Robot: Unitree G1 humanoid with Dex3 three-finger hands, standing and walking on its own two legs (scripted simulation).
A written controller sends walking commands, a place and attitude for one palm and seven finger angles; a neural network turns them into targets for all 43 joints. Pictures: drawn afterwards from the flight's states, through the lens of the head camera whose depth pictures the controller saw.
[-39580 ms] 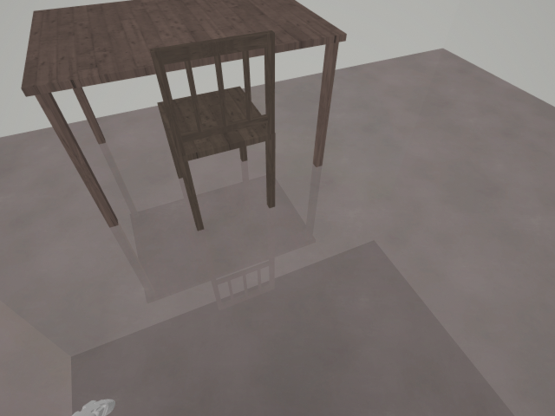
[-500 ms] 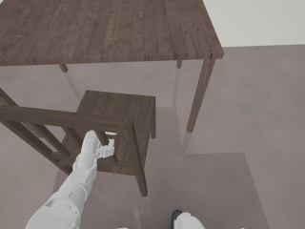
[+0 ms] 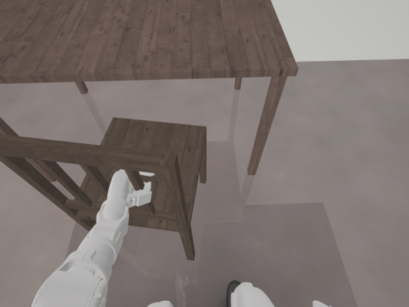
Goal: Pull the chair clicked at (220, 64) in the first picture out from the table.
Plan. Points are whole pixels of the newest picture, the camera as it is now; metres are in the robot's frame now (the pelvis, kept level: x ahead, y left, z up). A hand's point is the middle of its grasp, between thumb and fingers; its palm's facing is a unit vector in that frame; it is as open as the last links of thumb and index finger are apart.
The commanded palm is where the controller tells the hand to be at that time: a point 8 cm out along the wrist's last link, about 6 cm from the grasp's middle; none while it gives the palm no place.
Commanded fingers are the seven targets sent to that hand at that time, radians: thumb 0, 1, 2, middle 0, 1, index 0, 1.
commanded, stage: step backward, pulling the chair out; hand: left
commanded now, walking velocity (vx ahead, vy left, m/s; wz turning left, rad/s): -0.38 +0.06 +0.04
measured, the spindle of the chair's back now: (105, 188) +0.39 +0.26 -0.09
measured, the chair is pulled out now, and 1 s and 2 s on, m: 0.22 0.24 0.24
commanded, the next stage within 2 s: stop walking, hand still on the chair in 0.14 s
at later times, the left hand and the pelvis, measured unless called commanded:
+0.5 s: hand (145, 196) +0.35 +0.14 -0.05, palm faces +0.02 -0.98 -0.21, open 5.3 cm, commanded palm +0.33 +0.19 -0.03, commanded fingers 0.00 0.90 0.90 -0.50 -1.45 -0.50 -1.45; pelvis +0.01 +0.00 +0.01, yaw +0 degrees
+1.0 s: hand (145, 197) +0.34 +0.14 -0.04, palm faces +0.01 -0.98 -0.21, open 5.3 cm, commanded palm +0.33 +0.19 -0.03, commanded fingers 0.00 0.90 0.90 -0.50 -1.45 -0.50 -1.45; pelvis +0.05 +0.00 +0.02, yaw +1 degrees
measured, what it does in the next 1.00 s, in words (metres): shifts its weight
